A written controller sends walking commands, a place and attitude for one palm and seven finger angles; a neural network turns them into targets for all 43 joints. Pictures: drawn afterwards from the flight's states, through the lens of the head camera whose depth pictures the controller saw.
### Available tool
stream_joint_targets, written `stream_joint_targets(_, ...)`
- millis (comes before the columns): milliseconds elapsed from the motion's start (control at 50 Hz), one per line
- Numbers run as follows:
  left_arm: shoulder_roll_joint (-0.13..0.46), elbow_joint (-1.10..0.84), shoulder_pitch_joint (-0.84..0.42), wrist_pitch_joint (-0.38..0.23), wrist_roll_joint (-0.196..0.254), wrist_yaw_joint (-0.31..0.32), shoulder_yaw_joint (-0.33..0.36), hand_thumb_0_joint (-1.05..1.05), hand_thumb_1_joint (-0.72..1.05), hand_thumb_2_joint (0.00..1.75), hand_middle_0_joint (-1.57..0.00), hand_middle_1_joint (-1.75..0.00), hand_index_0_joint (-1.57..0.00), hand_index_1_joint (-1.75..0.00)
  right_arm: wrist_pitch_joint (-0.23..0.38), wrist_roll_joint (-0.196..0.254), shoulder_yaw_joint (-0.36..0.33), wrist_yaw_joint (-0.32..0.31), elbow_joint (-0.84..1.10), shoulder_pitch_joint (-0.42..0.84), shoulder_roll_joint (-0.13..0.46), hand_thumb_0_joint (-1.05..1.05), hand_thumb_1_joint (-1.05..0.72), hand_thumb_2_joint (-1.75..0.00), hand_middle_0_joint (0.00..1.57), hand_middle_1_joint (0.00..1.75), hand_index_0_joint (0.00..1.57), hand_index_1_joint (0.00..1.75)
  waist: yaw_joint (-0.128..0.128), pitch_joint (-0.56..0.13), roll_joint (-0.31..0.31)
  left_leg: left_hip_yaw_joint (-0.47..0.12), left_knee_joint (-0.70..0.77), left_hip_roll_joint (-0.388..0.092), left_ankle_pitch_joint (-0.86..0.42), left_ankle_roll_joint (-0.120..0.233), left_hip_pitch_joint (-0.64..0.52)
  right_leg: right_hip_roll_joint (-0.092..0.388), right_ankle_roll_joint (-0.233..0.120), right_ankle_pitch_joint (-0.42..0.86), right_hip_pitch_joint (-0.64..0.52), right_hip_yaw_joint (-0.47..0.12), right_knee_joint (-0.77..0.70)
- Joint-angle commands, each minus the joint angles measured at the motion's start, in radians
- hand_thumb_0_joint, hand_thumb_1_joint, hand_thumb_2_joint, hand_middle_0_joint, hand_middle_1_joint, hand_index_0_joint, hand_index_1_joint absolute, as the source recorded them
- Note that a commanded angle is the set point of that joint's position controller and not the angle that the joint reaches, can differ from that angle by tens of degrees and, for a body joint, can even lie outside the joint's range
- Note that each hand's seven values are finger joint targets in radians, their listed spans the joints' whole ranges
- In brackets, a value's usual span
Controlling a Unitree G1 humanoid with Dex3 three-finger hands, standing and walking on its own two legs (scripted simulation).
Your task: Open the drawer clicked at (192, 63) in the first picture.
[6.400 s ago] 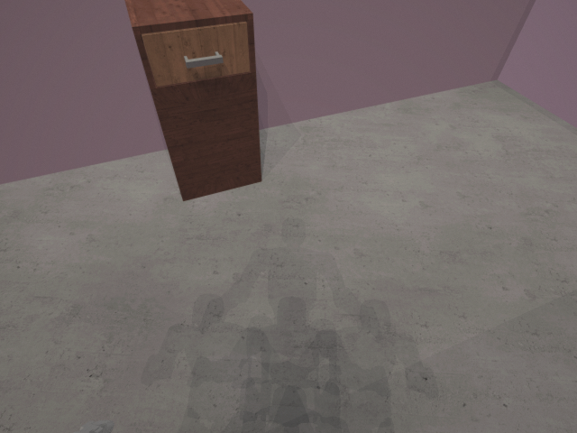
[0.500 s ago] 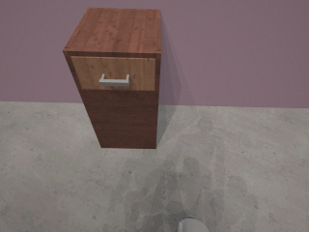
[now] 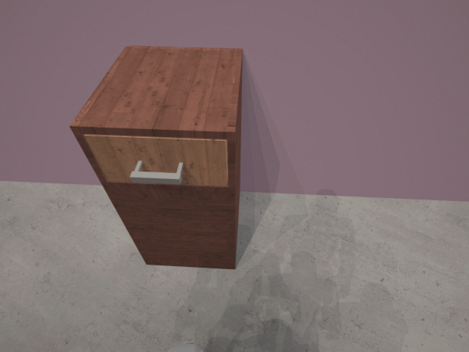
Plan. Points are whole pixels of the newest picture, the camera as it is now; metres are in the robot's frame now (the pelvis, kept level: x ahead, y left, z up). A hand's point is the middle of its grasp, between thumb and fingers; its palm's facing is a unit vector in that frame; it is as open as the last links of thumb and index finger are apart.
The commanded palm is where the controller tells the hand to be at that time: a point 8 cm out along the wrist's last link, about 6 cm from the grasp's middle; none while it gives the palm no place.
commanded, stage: come to a stop and stand still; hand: left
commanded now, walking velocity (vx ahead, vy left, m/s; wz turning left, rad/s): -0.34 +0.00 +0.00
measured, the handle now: (158, 171) +0.55 +0.25 -0.09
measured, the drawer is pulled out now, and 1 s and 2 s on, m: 0.00 0.00 0.00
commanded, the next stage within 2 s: look again from close up in 1.16 s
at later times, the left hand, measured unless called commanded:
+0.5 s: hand out of the picture +0.08 +0.18 -0.17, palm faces +0.01 -0.95 -0.31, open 7.4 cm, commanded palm none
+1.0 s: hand out of the picture +0.04 +0.18 -0.18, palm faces +0.04 -0.98 -0.21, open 7.4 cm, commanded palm none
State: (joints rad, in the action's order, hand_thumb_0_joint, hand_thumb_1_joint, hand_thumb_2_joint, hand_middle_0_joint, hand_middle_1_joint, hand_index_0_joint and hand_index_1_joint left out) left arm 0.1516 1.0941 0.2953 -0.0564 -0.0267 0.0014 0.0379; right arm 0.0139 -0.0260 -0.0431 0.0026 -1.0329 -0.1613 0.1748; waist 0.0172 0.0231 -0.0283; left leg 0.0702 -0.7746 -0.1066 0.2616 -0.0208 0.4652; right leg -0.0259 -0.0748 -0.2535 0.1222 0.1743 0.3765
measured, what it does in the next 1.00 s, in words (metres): steps on the spot: left foot, then right foot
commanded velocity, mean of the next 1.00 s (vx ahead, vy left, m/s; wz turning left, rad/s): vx -0.06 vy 0.04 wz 0.00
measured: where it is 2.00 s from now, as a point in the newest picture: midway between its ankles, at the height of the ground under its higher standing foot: outside the picture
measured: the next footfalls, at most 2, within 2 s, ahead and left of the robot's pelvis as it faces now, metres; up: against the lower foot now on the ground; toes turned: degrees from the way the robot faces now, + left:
left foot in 0.08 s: +0.13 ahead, +0.13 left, +0.00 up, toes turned +6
right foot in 0.46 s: +0.07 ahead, -0.11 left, +0.00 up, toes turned -4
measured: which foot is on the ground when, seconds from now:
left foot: up 0.00-0.06, down 0.08-0.48, up 0.50-0.82, down 0.84-1.00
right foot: down 0.00-0.14, up 0.16-0.44, down 0.46-1.00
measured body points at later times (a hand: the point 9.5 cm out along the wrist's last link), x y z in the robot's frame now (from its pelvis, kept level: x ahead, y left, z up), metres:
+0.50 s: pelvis +0.02 -0.03 -0.02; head +0.04 -0.05 +0.43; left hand +0.08 +0.23 -0.15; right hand +0.09 -0.27 -0.18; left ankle +0.08 +0.13 -0.74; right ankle +0.01 -0.14 -0.75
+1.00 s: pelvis +0.02 -0.01 +0.00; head +0.03 +0.00 +0.45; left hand +0.03 +0.23 -0.16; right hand +0.04 -0.24 -0.16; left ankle -0.01 +0.11 -0.74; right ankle +0.01 -0.14 -0.74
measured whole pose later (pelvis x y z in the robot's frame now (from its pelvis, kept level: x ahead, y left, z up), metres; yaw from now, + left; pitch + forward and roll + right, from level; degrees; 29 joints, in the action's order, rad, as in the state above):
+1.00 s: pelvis +0.02 -0.01 +0.00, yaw -1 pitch -1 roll +0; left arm 0.19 1.10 0.23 0.04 -0.02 0.02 0.03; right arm -0.02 -0.02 -0.01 -0.04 -1.09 -0.24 0.16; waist 0.03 0.04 0.02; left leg 0.06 -0.45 -0.02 0.29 0.00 0.15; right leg 0.07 0.03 -0.26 0.21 0.06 0.49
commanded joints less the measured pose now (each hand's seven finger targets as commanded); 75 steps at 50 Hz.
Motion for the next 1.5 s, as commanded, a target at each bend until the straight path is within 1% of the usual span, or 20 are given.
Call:
stream_joint_targets(0, 0.109, -0.012, 0.065, -0.006, 0.007, 0.022, 0.012, 0.0, 0.9, 0.9, -0.2, -0.3, -0.2, -0.3, 0.019, 0.01, 0.017, -0.006, 0.022, -0.012, 0.006, 0.0, -0.9, -0.9, 0.2, 0.3, 0.2, 0.3, -0.003, 0.025, 0.116, -0.001, 0.185, 0.033, -0.027, 0.004, -0.108, 0.268, -0.078, 0.566, -0.016, -0.175, -0.055)
stream_joint_targets(40, 0.084, 0.001, 0.07, 0.009, 0.015, 0.034, -0.005, 0.0, 0.9, 0.9, -0.2, -0.3, -0.2, -0.3, 0.025, 0.01, 0.024, -0.021, -0.017, -0.08, 0.031, 0.0, -0.9, -0.9, 0.2, 0.3, 0.2, 0.3, -0.027, -0.036, 0.078, -0.022, 0.354, 0.017, -0.406, 0.012, -0.318, 0.191, 0.005, 0.592, 0.014, -0.13, 0.074)
stream_joint_targets(60, 0.062, 0.0, 0.105, 0.017, 0.019, 0.04, -0.012, 0.0, 0.9, 0.9, -0.2, -0.3, -0.2, -0.3, 0.028, 0.01, 0.016, -0.029, -0.027, -0.108, 0.08, 0.0, -0.9, -0.9, 0.2, 0.3, 0.2, 0.3, -0.02, -0.084, 0.002, -0.071, 0.295, -0.077, -0.764, 0.049, -0.457, 0.159, 0.044, 0.439, 0.093, -0.12, 0.111)
stream_joint_targets(120, 0.087, -0.014, 0.131, 0.053, 0.022, 0.055, -0.009, 0.0, 0.9, 0.9, -0.2, -0.3, -0.2, -0.3, -0.001, 0.028, 0.0, -0.052, -0.029, -0.112, 0.139, 0.0, -0.9, -0.9, 0.2, 0.3, 0.2, 0.3, -0.024, -0.078, -0.219, -0.192, 0.347, -0.247, -1.191, 0.182, -0.489, 0.086, 0.099, -0.202, 0.168, -0.096, 0.281)
stream_joint_targets(260, 0.078, -0.091, 0.059, 0.093, 0.014, 0.038, 0.037, 0.0, 0.9, 0.9, -0.2, -0.3, -0.2, -0.3, -0.035, 0.007, -0.047, -0.06, 0.045, 0.002, 0.164, 0.0, -0.9, -0.9, 0.2, 0.3, 0.2, 0.3, -0.017, -0.155, -0.071, -0.149, 0.365, -0.25, -0.801, 0.225, -0.424, 0.074, 0.102, -0.281, 0.313, -0.195, 0.667)
stream_joint_targets(360, 0.057, -0.105, 0.079, 0.087, 0.013, 0.028, 0.033, 0.0, 0.9, 0.9, -0.2, -0.3, -0.2, -0.3, -0.035, 0.001, -0.048, -0.035, 0.069, 0.061, 0.158, 0.0, -0.9, -0.9, 0.2, 0.3, 0.2, 0.3, 0.009, -0.136, -0.156, -0.117, 0.387, -0.19, -0.397, 0.172, -0.244, 0.079, 0.091, -0.163, 0.133, -0.13, 0.363)
stream_joint_targets(400, 0.086, -0.08, 0.137, 0.069, 0.003, 0.03, 0.028, 0.0, 0.9, 0.9, -0.2, -0.3, -0.2, -0.3, -0.038, 0.011, -0.04, -0.022, 0.066, 0.056, 0.123, 0.0, -0.9, -0.9, 0.2, 0.3, 0.2, 0.3, 0.041, -0.106, -0.018, -0.067, 0.289, -0.086, -0.077, 0.087, -0.138, 0.087, 0.101, 0.031, 0.004, -0.129, 0.076)
stream_joint_targets(440, 0.234, -0.133, 0.015, 0.058, -0.005, 0.03, 0.034, 0.0, 0.9, 0.9, -0.2, -0.3, -0.2, -0.3, -0.052, 0.019, -0.024, -0.004, 0.094, 0.035, 0.044, 0.0, -0.9, -0.9, 0.2, 0.3, 0.2, 0.3, 0.009, 0.011, 0.282, -0.014, 0.08, 0.068, 0.233, -0.001, -0.063, 0.386, -0.024, -0.134, 0.202, -0.491, -0.182)
stream_joint_targets(500, 0.236, -0.156, -0.085, 0.058, -0.004, 0.033, 0.042, 0.0, 0.9, 0.9, -0.2, -0.3, -0.2, -0.3, -0.064, 0.008, -0.028, 0.0, 0.078, 0.03, 0.097, 0.0, -0.9, -0.9, 0.2, 0.3, 0.2, 0.3, 0.001, 0.092, 0.241, -0.103, -0.097, 0.052, 0.166, 0.019, -0.051, 0.376, -0.068, -0.217, 0.286, -0.514, -0.218)
stream_joint_targets(560, 0.221, -0.162, -0.098, 0.053, 0.0, 0.027, 0.04, 0.0, 0.9, 0.9, -0.2, -0.3, -0.2, -0.3, -0.048, 0.009, -0.025, 0.003, 0.044, -0.05, 0.101, 0.0, -0.9, -0.9, 0.2, 0.3, 0.2, 0.3, -0.006, 0.06, 0.185, -0.078, -0.106, 0.069, 0.1, 0.004, -0.047, 0.314, -0.048, 0.046, 0.159, -0.36, -0.13)
stream_joint_targets(720, 0.236, -0.111, -0.008, 0.055, 0.002, 0.04, 0.053, 0.0, 0.9, 0.9, -0.2, -0.3, -0.2, -0.3, -0.035, 0.018, -0.009, -0.017, 0.057, -0.07, 0.085, 0.0, -0.9, -0.9, 0.2, 0.3, 0.2, 0.3, 0.034, -0.055, 0.192, -0.038, 0.181, 0.091, 0.139, -0.016, -0.119, 0.337, -0.088, 0.547, -0.081, -0.322, 0.008)
stream_joint_targets(760, 0.22, -0.104, -0.045, 0.059, 0.011, 0.042, 0.047, 0.0, 0.9, 0.9, -0.2, -0.3, -0.2, -0.3, -0.027, 0.017, -0.005, -0.023, 0.025, -0.133, 0.077, 0.0, -0.9, -0.9, 0.2, 0.3, 0.2, 0.3, 0.0, -0.074, 0.197, -0.017, 0.364, 0.091, -0.01, -0.011, -0.261, 0.291, -0.042, 0.498, -0.019, -0.283, 0.055)
stream_joint_targets(800, 0.159, -0.107, -0.053, 0.066, 0.02, 0.037, 0.033, 0.0, 0.9, 0.9, -0.2, -0.3, -0.2, -0.3, -0.014, 0.012, -0.007, -0.025, 0.01, -0.166, 0.118, 0.0, -0.9, -0.9, 0.2, 0.3, 0.2, 0.3, -0.007, -0.088, 0.048, -0.1, 0.406, -0.01, -0.258, 0.03, -0.396, 0.18, 0.032, 0.253, 0.112, -0.201, 0.118)
stream_joint_targets(880, 0.104, -0.079, -0.072, 0.077, 0.014, 0.029, 0.01, 0.0, 0.9, 0.9, -0.2, -0.3, -0.2, -0.3, -0.009, 0.015, 0.001, -0.035, 0.0, -0.095, 0.136, 0.0, -0.9, -0.9, 0.2, 0.3, 0.2, 0.3, 0.011, -0.002, -0.15, -0.163, 0.492, -0.09, -0.248, 0.088, -0.249, 0.099, 0.086, 0.004, 0.084, -0.115, 0.13)
stream_joint_targets(1000, 0.112, -0.005, -0.024, 0.062, 0.013, 0.027, -0.007, 0.0, 0.9, 0.9, -0.2, -0.3, -0.2, -0.3, -0.003, 0.018, 0.014, -0.039, -0.033, -0.12, 0.097, 0.0, -0.9, -0.9, 0.2, 0.3, 0.2, 0.3, -0.005, 0.011, 0.017, -0.093, 0.444, -0.02, -0.173, 0.043, -0.29, 0.137, 0.072, 0.161, 0.062, -0.174, 0.013)
stream_joint_targets(1220, 0.091, 0.034, 0.03, 0.052, 0.017, 0.032, -0.02, 0.0, 0.9, 0.9, -0.2, -0.3, -0.2, -0.3, 0.009, 0.019, 0.028, -0.042, -0.072, -0.156, 0.076, 0.0, -0.9, -0.9, 0.2, 0.3, 0.2, 0.3, -0.009, 0.033, 0.011, -0.08, 0.462, -0.011, -0.201, 0.039, -0.314, 0.14, 0.074, 0.18, 0.051, -0.178, -0.015)
stream_joint_targets(1240, 0.118, 0.053, 0.103, 0.026, 0.002, 0.074, -0.031, 0.0, 0.9, 0.9, -0.2, -0.3, -0.2, -0.3, 0.021, 0.028, 0.023, -0.026, 0.007, -0.073, 0.118, 0.0, -0.9, -0.9, 0.2, 0.3, 0.2, 0.3, 0.016, 0.099, 0.017, -0.044, 0.263, -0.02, -0.264, 0.012, -0.212, 0.189, 0.066, 0.41, 0.095, -0.229, 0.019)
stream_joint_targets(1260, 0.15, 0.006, 0.06, 0.016, 0.008, 0.064, -0.024, 0.0, 0.9, 0.9, -0.2, -0.3, -0.2, -0.3, 0.013, 0.019, 0.026, -0.023, 0.026, -0.137, 0.061, 0.0, -0.9, -0.9, 0.2, 0.3, 0.2, 0.3, -0.032, 0.028, -0.003, -0.066, 0.326, 0.03, -0.069, 0.018, -0.225, 0.195, 0.045, 0.29, 0.069, -0.234, 0.051)
stream_joint_targets(1300, 0.135, -0.022, 0.016, 0.019, 0.012, 0.044, -0.034, 0.0, 0.9, 0.9, -0.2, -0.3, -0.2, -0.3, 0.008, 0.01, 0.033, -0.013, 0.038, -0.161, 0.075, 0.0, -0.9, -0.9, 0.2, 0.3, 0.2, 0.3, -0.031, 0.013, -0.015, -0.077, 0.352, 0.018, -0.014, 0.04, -0.218, 0.14, 0.044, -0.009, 0.119, -0.196, 0.06)
stream_joint_targets(1480, 0.099, -0.022, 0.028, 0.038, 0.017, 0.033, -0.038, 0.0, 0.9, 0.9, -0.2, -0.3, -0.2, -0.3, 0.019, 0.01, 0.04, -0.028, 0.024, -0.206, 0.092, 0.0, -0.9, -0.9, 0.2, 0.3, 0.2, 0.3, -0.016, 0.045, 0.017, -0.091, 0.383, -0.009, -0.161, 0.064, -0.221, 0.117, 0.052, 0.097, 0.092, -0.164, 0.105)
